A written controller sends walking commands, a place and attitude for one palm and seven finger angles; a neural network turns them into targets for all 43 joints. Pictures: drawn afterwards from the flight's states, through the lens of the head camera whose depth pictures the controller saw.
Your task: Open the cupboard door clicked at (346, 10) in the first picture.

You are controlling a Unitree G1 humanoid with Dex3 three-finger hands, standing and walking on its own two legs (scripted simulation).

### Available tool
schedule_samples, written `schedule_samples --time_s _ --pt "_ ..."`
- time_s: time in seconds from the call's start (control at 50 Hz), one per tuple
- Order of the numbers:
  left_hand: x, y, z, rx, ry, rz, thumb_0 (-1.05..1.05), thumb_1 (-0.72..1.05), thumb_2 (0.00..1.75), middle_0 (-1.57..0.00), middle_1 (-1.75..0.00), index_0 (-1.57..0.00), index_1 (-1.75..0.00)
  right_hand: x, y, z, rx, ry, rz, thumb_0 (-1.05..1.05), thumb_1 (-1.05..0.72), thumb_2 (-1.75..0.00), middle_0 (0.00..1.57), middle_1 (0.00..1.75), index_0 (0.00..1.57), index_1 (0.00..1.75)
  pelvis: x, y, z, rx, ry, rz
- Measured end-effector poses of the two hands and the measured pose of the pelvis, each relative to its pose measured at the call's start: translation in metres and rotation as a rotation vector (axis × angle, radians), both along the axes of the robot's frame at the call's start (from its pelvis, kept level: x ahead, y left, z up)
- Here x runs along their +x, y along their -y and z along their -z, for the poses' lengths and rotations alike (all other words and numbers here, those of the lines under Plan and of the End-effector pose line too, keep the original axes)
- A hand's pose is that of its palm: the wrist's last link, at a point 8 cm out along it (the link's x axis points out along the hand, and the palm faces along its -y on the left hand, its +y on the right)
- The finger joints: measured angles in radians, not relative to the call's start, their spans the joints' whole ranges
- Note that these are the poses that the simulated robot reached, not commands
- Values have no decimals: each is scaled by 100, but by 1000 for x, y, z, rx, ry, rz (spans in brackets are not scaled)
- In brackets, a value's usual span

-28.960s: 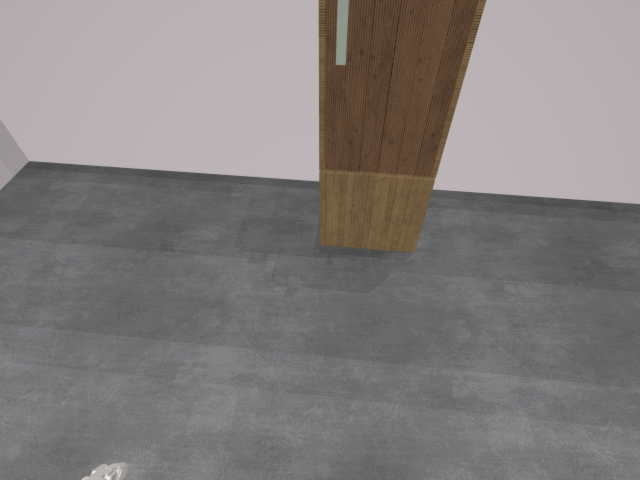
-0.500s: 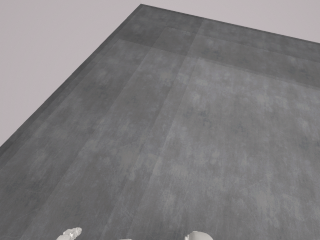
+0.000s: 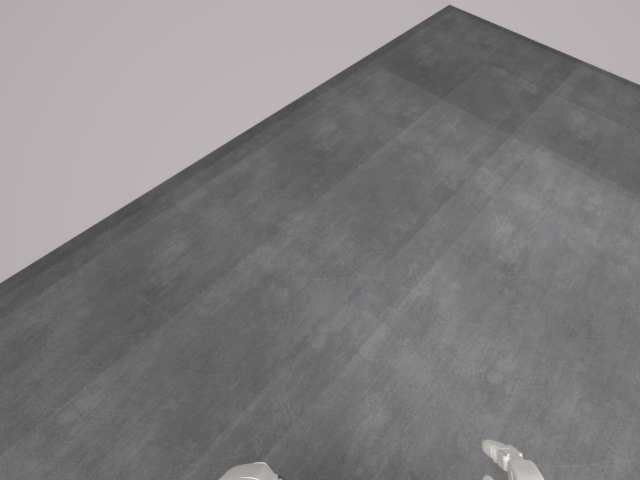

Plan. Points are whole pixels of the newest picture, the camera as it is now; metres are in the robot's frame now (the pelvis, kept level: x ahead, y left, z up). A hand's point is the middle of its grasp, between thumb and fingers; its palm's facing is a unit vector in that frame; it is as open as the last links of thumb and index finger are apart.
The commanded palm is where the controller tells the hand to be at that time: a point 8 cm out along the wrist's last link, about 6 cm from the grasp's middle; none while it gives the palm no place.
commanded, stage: turn to face it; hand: left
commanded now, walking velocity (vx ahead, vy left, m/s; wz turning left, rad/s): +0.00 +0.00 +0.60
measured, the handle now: out of the picture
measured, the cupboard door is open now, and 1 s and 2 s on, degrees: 37 37 37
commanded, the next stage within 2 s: none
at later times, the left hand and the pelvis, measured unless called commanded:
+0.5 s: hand out of the picture +0.08 +0.17 -0.13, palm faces +0.26 -0.92 -0.29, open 7.4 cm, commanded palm none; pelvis +0.02 -0.05 +0.01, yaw +17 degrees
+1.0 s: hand out of the picture -0.03 +0.20 -0.15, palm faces +0.57 -0.77 -0.28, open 7.4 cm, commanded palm none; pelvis +0.02 -0.03 +0.01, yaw +34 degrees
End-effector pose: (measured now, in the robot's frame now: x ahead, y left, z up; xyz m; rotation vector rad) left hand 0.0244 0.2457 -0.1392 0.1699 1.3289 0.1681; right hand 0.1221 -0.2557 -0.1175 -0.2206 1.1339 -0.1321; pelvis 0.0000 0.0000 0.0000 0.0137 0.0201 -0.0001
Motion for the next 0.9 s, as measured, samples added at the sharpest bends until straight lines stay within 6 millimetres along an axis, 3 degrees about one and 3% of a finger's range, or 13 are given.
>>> schedule_samples --time_s 0.08,0.2,0.3,0.4,0.52,0.62,0.8,0.9 --pt "-4 -15 3 19 -20 -56 1 90 89 -20 -30 -20 -30 12 -13 -6 -16 24 -49 1 -91 -90 20 30 20 30 0 -3 -1 -11 9 -37" --pt "23 -20 -17 34 86 -95 1 91 89 -20 -30 -20 -30 3 -15 -11 -15 -35 -82 1 -91 -90 20 30 21 30 4 2 -14 -30 2 -97" --pt "45 -10 -31 57 164 -108 1 91 90 -20 -30 -20 -30 -7 -2 -4 0 -95 -92 1 -91 -90 20 30 21 30 9 16 -16 -33 -6 -155" --pt "54 10 -35 103 233 -130 0 91 89 -20 -30 -20 -30 -6 23 16 21 -144 -104 1 -91 -90 20 30 21 30 16 41 -5 -3 -17 -216" --pt "26 36 -41 92 187 -204 0 90 89 -20 -30 -20 -30 16 34 13 16 -175 -166 1 -91 -90 20 30 20 30 19 51 -14 13 6 -305" --pt "-6 50 -33 49 142 -294 0 90 89 -20 -30 -20 -30 45 20 4 7 -164 -259 1 -91 -90 20 30 20 30 22 51 -18 29 8 -382" --pt "-89 26 2 32 32 -487 0 91 89 -20 -30 -20 -30 109 -47 0 -27 -13 -469 1 -91 -90 20 30 20 30 15 29 2 4 5 -499" --pt "-100 13 -11 64 27 -550 1 91 89 -20 -30 -20 -30 114 -63 -7 -32 -8 -527 1 -91 -90 20 30 20 30 15 28 -8 -11 -2 -546"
